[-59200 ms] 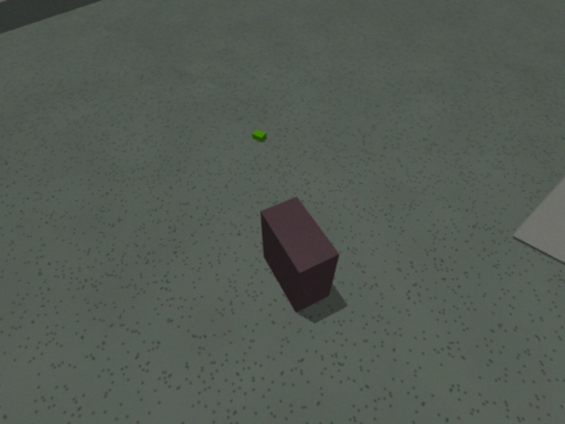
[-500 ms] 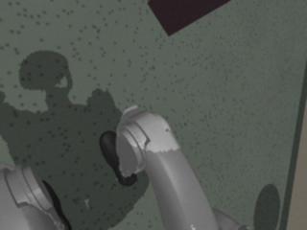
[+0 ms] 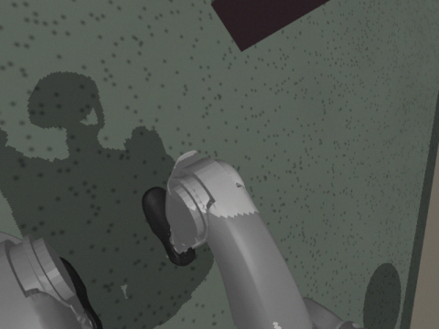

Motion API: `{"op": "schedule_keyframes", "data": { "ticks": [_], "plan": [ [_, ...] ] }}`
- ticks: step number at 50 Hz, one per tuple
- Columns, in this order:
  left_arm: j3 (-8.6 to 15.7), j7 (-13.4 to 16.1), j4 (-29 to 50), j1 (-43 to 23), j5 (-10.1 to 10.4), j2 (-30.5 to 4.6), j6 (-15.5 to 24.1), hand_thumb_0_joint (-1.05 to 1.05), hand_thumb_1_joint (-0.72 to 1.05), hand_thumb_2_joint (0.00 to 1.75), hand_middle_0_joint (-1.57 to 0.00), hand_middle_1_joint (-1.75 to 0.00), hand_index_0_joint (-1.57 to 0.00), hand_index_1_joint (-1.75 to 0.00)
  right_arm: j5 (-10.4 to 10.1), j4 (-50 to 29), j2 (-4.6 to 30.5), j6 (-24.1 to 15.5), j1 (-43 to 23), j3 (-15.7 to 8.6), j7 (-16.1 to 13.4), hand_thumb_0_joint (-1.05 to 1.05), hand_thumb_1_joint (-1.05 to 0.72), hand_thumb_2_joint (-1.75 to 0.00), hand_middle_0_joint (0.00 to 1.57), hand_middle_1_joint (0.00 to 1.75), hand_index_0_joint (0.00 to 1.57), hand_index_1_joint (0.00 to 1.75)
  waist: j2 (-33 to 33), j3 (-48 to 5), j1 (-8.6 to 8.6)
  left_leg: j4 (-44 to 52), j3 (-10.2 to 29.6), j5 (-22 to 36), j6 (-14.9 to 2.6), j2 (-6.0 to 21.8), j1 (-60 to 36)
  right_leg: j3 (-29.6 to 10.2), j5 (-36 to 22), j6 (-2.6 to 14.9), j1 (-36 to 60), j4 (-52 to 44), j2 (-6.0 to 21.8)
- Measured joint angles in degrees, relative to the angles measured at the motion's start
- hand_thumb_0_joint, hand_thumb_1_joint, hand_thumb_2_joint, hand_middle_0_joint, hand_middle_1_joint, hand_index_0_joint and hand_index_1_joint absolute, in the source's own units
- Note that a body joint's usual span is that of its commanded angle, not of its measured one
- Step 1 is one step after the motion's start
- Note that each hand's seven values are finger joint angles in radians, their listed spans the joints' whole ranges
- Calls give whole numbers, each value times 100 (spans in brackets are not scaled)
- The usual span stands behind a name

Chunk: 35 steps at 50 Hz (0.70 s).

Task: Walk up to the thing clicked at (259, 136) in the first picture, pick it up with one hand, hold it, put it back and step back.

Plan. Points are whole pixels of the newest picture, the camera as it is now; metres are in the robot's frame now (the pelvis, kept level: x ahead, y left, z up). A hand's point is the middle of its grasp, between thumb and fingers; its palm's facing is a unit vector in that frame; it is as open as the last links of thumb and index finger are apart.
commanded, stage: withdraw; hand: left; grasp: from above
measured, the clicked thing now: out of the picture +0.48 +0.34 -0.32
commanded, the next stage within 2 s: home in 0.80 s
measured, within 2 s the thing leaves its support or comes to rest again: neither
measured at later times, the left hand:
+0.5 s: hand out of the picture +0.46 +0.37 -0.13, palm faces -0.41 -0.27 -0.87, open 13.5 cm
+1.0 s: hand out of the picture +0.46 +0.34 -0.19, palm faces -0.44 -0.09 -0.89, open 13.2 cm
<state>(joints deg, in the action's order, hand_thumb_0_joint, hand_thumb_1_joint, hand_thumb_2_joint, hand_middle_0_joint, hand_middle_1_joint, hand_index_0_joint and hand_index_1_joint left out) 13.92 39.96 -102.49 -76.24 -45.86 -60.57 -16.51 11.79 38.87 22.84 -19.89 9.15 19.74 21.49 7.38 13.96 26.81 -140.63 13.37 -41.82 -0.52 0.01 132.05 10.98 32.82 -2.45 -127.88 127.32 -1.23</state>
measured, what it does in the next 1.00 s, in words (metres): stands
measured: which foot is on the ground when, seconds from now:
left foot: down 0.00-1.00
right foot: down 0.00-1.00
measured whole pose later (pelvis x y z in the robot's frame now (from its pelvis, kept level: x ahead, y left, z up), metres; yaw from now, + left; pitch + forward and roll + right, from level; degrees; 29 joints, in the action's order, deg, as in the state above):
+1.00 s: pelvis -0.01 +0.00 +0.00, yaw +5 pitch +33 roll -12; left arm 3.4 13.7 -71.8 -57.4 -72.4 -51.0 18.1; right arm 8.4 35.0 20.2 0.0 11.8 9.1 5.9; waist 2.5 4.2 16.3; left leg -139.2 9.2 -38.6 -0.9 -2.0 133.8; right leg 7.6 32.8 -1.5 -129.7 129.2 1.1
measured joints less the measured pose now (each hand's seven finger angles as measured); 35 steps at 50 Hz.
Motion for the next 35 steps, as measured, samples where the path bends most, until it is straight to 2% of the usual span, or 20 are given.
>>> {"op": "schedule_keyframes", "data": {
  "ticks": [6, 10, 14, 19, 21, 24, 27, 31, 35],
  "plan": [
    [133, -179, 437, -4, -77, 69, -46, 0, -37, 90, -25, -92, -25, -92, -59, 5, -47, 34, 88, -97, -30, 0, -92, -90, 20, 29, 19, 30, -32, -54, -69, 43, -15, 3, 12, 10, 13, -12, -5, 16, -29, -28, -2],
    [49, -553, 1245, 246, -269, 365, -147, 0, -40, 90, -23, -92, -23, -92, -206, 26, -107, 156, 251, -291, -37, 0, -92, -90, 20, 29, 19, 30, -190, -320, -227, 112, -66, -24, 31, 14, 37, -52, 38, 45, -87, -44, 10],
    [-252, -1121, 1903, 711, -459, 866, -259, 0, -42, 91, -21, -93, -21, -93, -409, 200, -207, 420, 432, -626, -61, 0, -92, -90, 20, 29, 20, 30, -515, -878, -499, 158, -162, -98, 33, -1, 74, -131, 152, 72, -171, -1, 47],
    [-685, -1930, 2123, 1212, -684, 1238, -154, 0, -44, 92, -19, -94, -19, -94, -532, 267, -262, 817, 383, -967, -215, 0, -92, -90, 20, 29, 20, 30, -868, -1319, -781, 214, -370, -133, -32, -22, -41, -305, 263, 59, -100, 67, 95],
    [-864, -2290, 2191, 1318, -764, 1364, 17, 0, -44, 93, -19, -94, -19, -94, -561, 217, -282, 953, 324, -1064, -315, 0, -92, -90, 20, 29, 19, 30, -924, -1364, -882, 279, -465, -89, -54, -33, -128, -386, 258, 58, -31, 60, 116],
    [-1063, -2767, 2245, 1357, -988, 1480, 420, 0, -43, 93, -19, -95, -19, -95, -579, 80, -296, 1150, 215, -1125, -499, 0, -92, -90, 20, 29, 19, 30, -925, -1354, -975, 396, -573, 20, -64, -58, -244, -480, 211, 68, 65, 25, 151],
    [-1196, -3068, 2251, 1319, -1289, 1507, 929, 0, -43, 93, -19, -95, -19, -95, -577, -90, -292, 1339, 119, -1129, -730, 0, -92, -90, 20, 30, 20, 30, -875, -1313, -1015, 485, -618, 139, -47, -85, -299, -519, 138, 95, 110, -12, 180],
    [-1225, -3218, 2248, 1291, -1768, 1361, 1637, 0, -44, 94, -18, -96, -18, -96, -545, -268, -263, 1566, -6, -1099, -1056, 0, -92, -90, 20, 30, 20, 30, -791, -1211, -998, 519, -608, 258, -24, -104, -291, -511, 39, 116, 105, -30, 193],
    [-1213, -3296, 2303, 1314, -2133, 1114, 2211, 0, -43, 94, -18, -95, -18, -96, -500, -366, -200, 1744, -52, -1060, -1329, 0, -91, -90, 20, 30, 20, 30, -705, -1100, -963, 450, -556, 328, -8, -116, -191, -467, -37, 114, 28, 10, 193]
  ]
}}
